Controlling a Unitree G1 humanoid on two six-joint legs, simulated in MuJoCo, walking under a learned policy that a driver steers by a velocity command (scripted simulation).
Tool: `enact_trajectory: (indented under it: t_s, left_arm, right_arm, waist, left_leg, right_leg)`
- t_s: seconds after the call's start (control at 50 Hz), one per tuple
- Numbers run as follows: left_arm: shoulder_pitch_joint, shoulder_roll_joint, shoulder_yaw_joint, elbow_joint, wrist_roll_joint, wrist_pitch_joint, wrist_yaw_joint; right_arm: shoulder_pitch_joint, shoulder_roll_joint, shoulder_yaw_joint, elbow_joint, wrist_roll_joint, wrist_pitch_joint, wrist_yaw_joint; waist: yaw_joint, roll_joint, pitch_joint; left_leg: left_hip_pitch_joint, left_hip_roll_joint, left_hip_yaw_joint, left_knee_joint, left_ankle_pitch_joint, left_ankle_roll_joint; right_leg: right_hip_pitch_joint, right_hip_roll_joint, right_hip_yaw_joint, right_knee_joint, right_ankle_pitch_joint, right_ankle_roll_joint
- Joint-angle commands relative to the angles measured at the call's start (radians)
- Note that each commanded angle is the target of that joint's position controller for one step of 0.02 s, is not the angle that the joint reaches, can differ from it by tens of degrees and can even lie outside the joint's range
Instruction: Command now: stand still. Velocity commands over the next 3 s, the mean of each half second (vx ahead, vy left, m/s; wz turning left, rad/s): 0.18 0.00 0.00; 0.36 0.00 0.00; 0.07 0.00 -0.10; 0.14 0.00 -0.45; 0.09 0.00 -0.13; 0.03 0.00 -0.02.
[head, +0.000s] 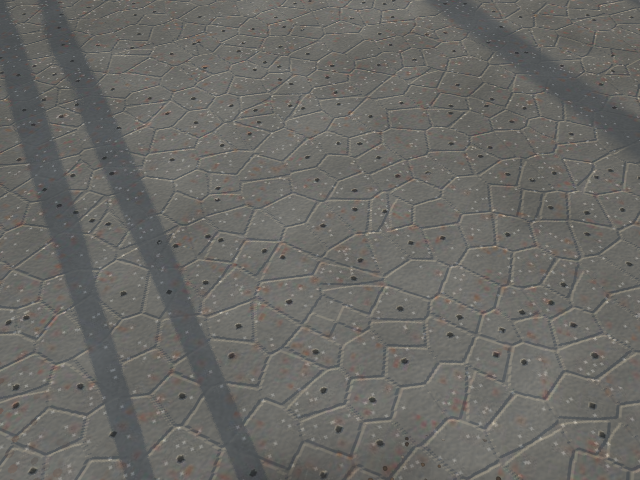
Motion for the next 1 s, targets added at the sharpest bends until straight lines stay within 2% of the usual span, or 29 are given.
enact_trajectory:
  t_s: [0.02,0.14,0.18,0.2,0.24,0.28,0.3,0.34,0.38,0.42,0.44,0.46,0.48,0.5,0.52,0.54,0.58,0.64,0.72,0.76,0.8,0.84,0.88,0.9,0.92,0.94,0.96,0.98,1.0]
  left_arm:
    - [0.064,0.099,0.017,-0.017,0.000,-0.005,0.003]
    - [0.079,0.093,0.017,-0.015,-0.001,-0.005,0.004]
    - [0.104,0.103,0.023,-0.003,-0.006,0.000,0.009]
    - [0.106,0.143,0.036,-0.009,-0.015,0.002,0.014]
    - [0.149,0.211,0.061,-0.015,-0.025,-0.004,0.018]
    - [0.142,0.206,0.069,-0.028,-0.012,-0.025,0.018]
    - [0.132,0.191,0.068,-0.037,-0.013,-0.034,0.015]
    - [0.099,0.180,0.069,-0.059,-0.032,-0.041,0.011]
    - [0.067,0.199,0.074,-0.071,-0.042,-0.034,0.007]
    - [0.066,0.191,0.070,-0.080,-0.040,-0.029,0.002]
    - [0.035,0.149,0.056,-0.095,-0.033,-0.037,-0.003]
    - [0.025,0.065,0.034,-0.129,-0.013,-0.052,-0.009]
    - [0.026,0.059,0.036,-0.154,-0.038,-0.069,-0.008]
    - [-0.001,0.108,0.045,-0.166,-0.060,-0.083,-0.012]
    - [-0.018,0.130,0.050,-0.165,-0.059,-0.094,-0.019]
    - [-0.016,0.134,0.056,-0.156,-0.045,-0.099,-0.019]
    - [-0.027,0.151,0.072,-0.152,-0.028,-0.094,-0.026]
    - [-0.092,0.103,0.065,-0.174,-0.022,-0.077,-0.036]
    - [-0.292,0.069,0.046,-0.253,-0.024,-0.078,-0.041]
    - [-0.356,0.071,0.042,-0.274,-0.029,-0.080,-0.049]
    - [-0.398,0.072,0.039,-0.294,-0.026,-0.085,-0.060]
    - [-0.373,0.096,0.048,-0.299,-0.023,-0.092,-0.069]
    - [-0.181,0.160,0.078,-0.240,-0.016,-0.097,-0.067]
    - [-0.044,0.195,0.095,-0.195,-0.012,-0.096,-0.061]
    - [0.088,0.260,0.106,-0.161,0.014,-0.091,-0.050]
    - [0.101,0.296,0.101,-0.150,0.028,-0.081,-0.054]
    - [0.098,0.224,0.089,-0.153,0.013,-0.071,-0.057]
    - [-0.035,0.193,0.077,-0.174,-0.004,-0.069,-0.054]
    - [-0.136,0.150,0.063,-0.190,-0.008,-0.070,-0.051]
  right_arm:
    - [0.039,-0.099,-0.013,-0.016,0.000,-0.005,-0.004]
    - [0.051,-0.094,-0.011,-0.012,0.001,-0.005,-0.005]
    - [0.068,-0.074,-0.007,-0.003,0.004,-0.004,-0.006]
    - [0.058,-0.078,-0.009,-0.011,0.008,-0.007,-0.006]
    - [-0.007,-0.074,-0.007,-0.057,0.009,-0.034,0.003]
    - [-0.053,-0.079,-0.011,-0.089,0.020,-0.067,0.022]
    - [-0.052,-0.081,-0.014,-0.096,0.026,-0.080,0.030]
    - [-0.049,-0.082,-0.018,-0.105,0.033,-0.103,0.043]
    - [0.019,-0.066,-0.023,-0.077,0.033,-0.114,0.051]
    - [0.189,-0.075,-0.042,-0.006,0.030,-0.105,0.051]
    - [0.281,-0.107,-0.055,0.009,0.028,-0.103,0.047]
    - [0.397,-0.216,-0.075,0.009,0.024,-0.103,0.039]
    - [0.414,-0.236,-0.069,0.014,0.002,-0.121,0.055]
    - [0.298,-0.186,-0.051,-0.017,0.006,-0.137,0.061]
    - [0.218,-0.136,-0.036,-0.046,0.009,-0.144,0.068]
    - [0.162,-0.125,-0.028,-0.068,0.007,-0.144,0.075]
    - [0.171,-0.086,-0.014,-0.073,0.001,-0.132,0.075]
    - [0.252,-0.110,-0.015,-0.058,-0.005,-0.121,0.055]
    - [0.265,-0.140,-0.019,-0.079,-0.005,-0.110,0.035]
    - [0.300,-0.147,-0.022,-0.074,0.002,-0.109,0.031]
    - [0.311,-0.141,-0.023,-0.067,0.005,-0.100,0.027]
    - [0.298,-0.154,-0.030,-0.068,0.003,-0.090,0.024]
    - [0.249,-0.171,-0.038,-0.085,-0.002,-0.077,0.020]
    - [0.231,-0.168,-0.035,-0.095,-0.002,-0.073,0.024]
    - [0.247,-0.137,-0.023,-0.122,-0.019,-0.077,0.028]
    - [0.459,0.016,0.018,-0.090,-0.016,-0.087,0.044]
    - [0.442,-0.072,-0.005,-0.055,0.009,-0.100,0.050]
    - [0.314,-0.113,-0.019,-0.101,0.033,-0.103,0.048]
    - [0.231,-0.116,-0.020,-0.123,0.026,-0.097,0.035]
  waist:
    - [0.000,-0.007,0.014]
    - [0.000,-0.007,0.018]
    - [0.006,-0.036,0.010]
    - [0.015,-0.081,0.036]
    - [0.047,-0.180,0.108]
    - [0.049,-0.167,0.172]
    - [0.037,-0.141,0.170]
    - [0.019,-0.109,0.134]
    - [-0.025,-0.109,0.082]
    - [-0.086,-0.078,0.031]
    - [-0.131,0.017,0.010]
    - [-0.147,0.284,-0.058]
    - [-0.127,0.302,-0.065]
    - [-0.079,0.155,0.045]
    - [-0.056,0.101,0.085]
    - [-0.031,0.069,0.085]
    - [-0.021,0.085,0.073]
    - [-0.033,0.067,0.063]
    - [-0.068,0.060,0.095]
    - [-0.083,0.067,0.108]
    - [-0.076,0.066,0.128]
    - [-0.036,0.095,0.081]
    - [0.066,0.136,-0.056]
    - [0.135,0.116,-0.137]
    - [0.154,0.005,-0.273]
    - [0.043,-0.275,-0.484]
    - [0.085,-0.153,-0.538]
    - [0.056,-0.126,-0.342]
    - [0.028,-0.034,-0.221]
  left_leg:
    - [0.026,0.003,0.014,-0.047,0.150,0.032]
    - [0.023,0.003,0.015,-0.047,0.149,0.031]
    - [0.003,-0.041,0.066,-0.002,-0.050,0.034]
    - [-0.056,-0.074,0.108,0.072,-0.186,0.039]
    - [-0.214,-0.042,0.126,0.272,-0.228,0.057]
    - [-0.359,0.036,0.074,0.441,-0.261,0.082]
    - [-0.412,0.063,0.059,0.456,-0.282,0.094]
    - [-0.352,0.077,0.073,0.299,-0.247,0.109]
    - [-0.098,0.013,0.161,0.105,-0.105,0.098]
    - [0.180,-0.059,0.208,0.033,0.006,0.073]
    - [0.293,0.031,0.067,-0.039,-0.048,0.101]
    - [0.403,0.279,-0.329,-0.195,-0.168,0.200]
    - [0.379,0.401,-0.675,-0.324,-0.374,0.324]
    - [0.314,0.401,-0.612,-0.322,-0.436,0.316]
    - [0.267,0.342,-0.466,-0.320,-0.362,0.272]
    - [0.235,0.290,-0.346,-0.326,-0.228,0.238]
    - [0.207,0.211,-0.160,-0.328,0.032,0.193]
    - [0.217,0.191,-0.064,-0.331,0.284,0.214]
    - [0.164,0.169,0.007,-0.372,0.310,0.216]
    - [0.173,0.177,0.024,-0.386,0.295,0.219]
    - [0.196,0.184,0.052,-0.346,0.436,0.208]
    - [0.253,0.197,0.068,-0.258,0.638,0.181]
    - [0.299,0.183,0.075,-0.060,0.889,0.141]
    - [0.256,0.137,0.098,0.119,0.881,0.105]
    - [0.032,0.074,0.112,0.397,0.524,0.068]
    - [-0.265,-0.106,0.069,0.811,-0.437,0.017]
    - [-0.262,-0.094,-0.097,0.924,-0.453,0.022]
    - [-0.335,-0.033,-0.043,0.914,-0.397,0.026]
    - [-0.327,0.019,0.004,0.848,-0.318,0.020]
  right_leg:
    - [-0.062,-0.053,0.051,-0.109,0.131,-0.009]
    - [-0.061,-0.053,0.051,-0.109,0.136,-0.010]
    - [-0.059,-0.051,0.069,-0.148,-0.149,-0.029]
    - [-0.071,-0.085,0.128,-0.184,-0.338,-0.064]
    - [-0.081,-0.279,0.385,-0.314,-0.579,-0.175]
    - [-0.059,-0.384,0.510,-0.367,-0.494,-0.241]
    - [-0.010,-0.388,0.497,-0.357,-0.424,-0.235]
    - [0.023,-0.328,0.370,-0.327,-0.281,-0.177]
    - [-0.083,-0.238,0.219,-0.262,-0.197,-0.140]
    - [-0.229,-0.172,0.150,-0.135,-0.159,-0.121]
    - [-0.317,-0.114,0.077,0.076,-0.063,-0.081]
    - [-0.477,-0.022,-0.046,0.466,-0.153,-0.013]
    - [-0.605,0.020,0.068,0.692,-0.266,-0.023]
    - [-0.702,-0.057,0.119,0.796,-0.191,-0.047]
    - [-0.712,-0.099,0.119,0.795,-0.075,-0.064]
    - [-0.681,-0.128,0.102,0.747,0.011,-0.066]
    - [-0.606,-0.158,0.070,0.646,0.103,-0.051]
    - [-0.618,-0.155,0.023,0.557,0.168,-0.008]
    - [-0.569,-0.120,-0.018,0.266,0.301,0.018]
    - [-0.528,-0.097,-0.038,0.176,0.341,0.013]
    - [-0.485,-0.073,-0.043,0.102,0.354,-0.005]
    - [-0.399,-0.046,-0.035,0.063,0.347,-0.034]
    - [-0.181,0.011,-0.044,0.063,0.341,-0.072]
    - [0.002,0.005,-0.046,0.012,0.453,-0.095]
    - [0.316,-0.177,0.128,0.097,0.801,-0.149]
    - [0.635,-0.479,0.521,0.085,1.035,-0.372]
    - [0.543,-0.436,0.586,-0.008,0.883,-0.364]
    - [0.369,-0.391,0.425,-0.053,0.771,-0.315]
    - [0.192,-0.341,0.325,-0.104,0.705,-0.268]
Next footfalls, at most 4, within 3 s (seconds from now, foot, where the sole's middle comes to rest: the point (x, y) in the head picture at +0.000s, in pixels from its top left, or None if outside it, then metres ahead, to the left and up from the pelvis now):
0.44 left None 0.11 0.15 -0.78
0.90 right None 0.48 -0.06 -0.78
1.28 left None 0.46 0.17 -0.78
2.12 left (307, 403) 0.68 0.07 -0.78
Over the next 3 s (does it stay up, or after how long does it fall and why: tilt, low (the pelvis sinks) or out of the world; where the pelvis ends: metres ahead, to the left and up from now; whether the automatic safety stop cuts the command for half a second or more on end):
stays up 0.60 -0.05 -0.01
